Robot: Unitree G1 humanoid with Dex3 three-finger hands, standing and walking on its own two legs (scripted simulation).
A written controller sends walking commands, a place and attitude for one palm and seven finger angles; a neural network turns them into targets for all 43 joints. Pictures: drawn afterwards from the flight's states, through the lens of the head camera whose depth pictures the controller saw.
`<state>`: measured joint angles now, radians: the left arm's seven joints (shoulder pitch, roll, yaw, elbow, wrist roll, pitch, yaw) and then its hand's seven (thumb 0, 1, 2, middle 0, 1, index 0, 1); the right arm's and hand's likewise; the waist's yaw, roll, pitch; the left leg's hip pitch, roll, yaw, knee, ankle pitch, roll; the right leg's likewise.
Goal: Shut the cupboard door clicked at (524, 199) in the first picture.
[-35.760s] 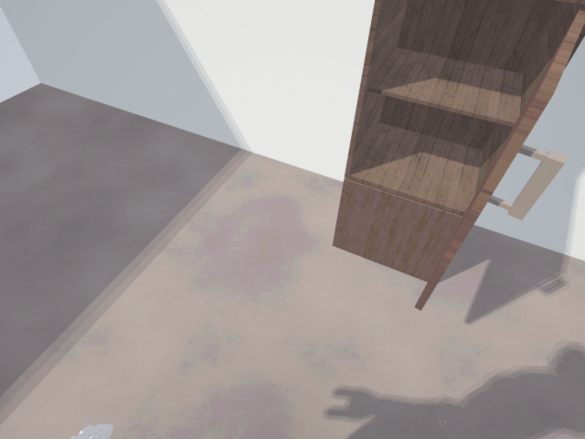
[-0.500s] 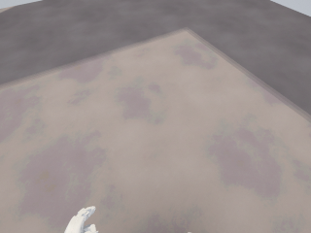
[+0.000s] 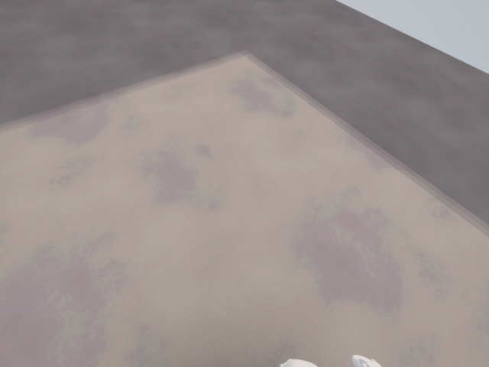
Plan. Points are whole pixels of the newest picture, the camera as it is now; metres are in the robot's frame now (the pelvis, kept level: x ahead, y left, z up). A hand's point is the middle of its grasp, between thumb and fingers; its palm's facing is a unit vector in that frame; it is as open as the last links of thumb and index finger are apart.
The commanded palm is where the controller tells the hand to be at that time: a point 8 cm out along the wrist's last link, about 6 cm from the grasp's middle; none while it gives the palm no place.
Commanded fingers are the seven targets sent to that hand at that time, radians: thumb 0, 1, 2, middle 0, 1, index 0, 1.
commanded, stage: turn to face it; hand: left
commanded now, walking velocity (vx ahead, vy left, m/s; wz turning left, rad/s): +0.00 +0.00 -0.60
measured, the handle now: out of the picture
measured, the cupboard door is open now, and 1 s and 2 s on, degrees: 47 47 47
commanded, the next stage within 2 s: none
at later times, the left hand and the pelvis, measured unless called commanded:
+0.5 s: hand (177, 344) +0.18 +0.14 -0.16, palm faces -0.29 -0.92 -0.25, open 7.4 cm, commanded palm none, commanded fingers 0.00 0.90 0.90 -0.20 -0.30 -0.20 -0.30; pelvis +0.02 -0.03 +0.00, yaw -17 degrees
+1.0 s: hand (211, 306) +0.25 +0.09 -0.16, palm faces -0.57 -0.78 -0.26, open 7.4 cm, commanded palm none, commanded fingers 0.00 0.90 0.90 -0.20 -0.30 -0.20 -0.30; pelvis +0.03 -0.02 -0.02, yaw -36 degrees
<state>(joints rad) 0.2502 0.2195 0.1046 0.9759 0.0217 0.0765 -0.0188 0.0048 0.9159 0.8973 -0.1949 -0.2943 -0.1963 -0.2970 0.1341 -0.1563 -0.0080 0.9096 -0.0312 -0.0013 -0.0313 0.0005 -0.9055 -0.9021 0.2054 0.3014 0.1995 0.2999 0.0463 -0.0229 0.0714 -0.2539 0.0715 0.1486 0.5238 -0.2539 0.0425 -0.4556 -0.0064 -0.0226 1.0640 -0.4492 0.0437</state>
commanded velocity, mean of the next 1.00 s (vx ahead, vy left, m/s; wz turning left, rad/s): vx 0.00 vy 0.00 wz -0.60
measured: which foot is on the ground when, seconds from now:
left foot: down 0.00-0.28, up 0.30-0.58, down 0.60-0.98, up 1.00-1.00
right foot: up 0.00-0.26, down 0.28-0.60, up 0.62-0.96, down 0.98-1.00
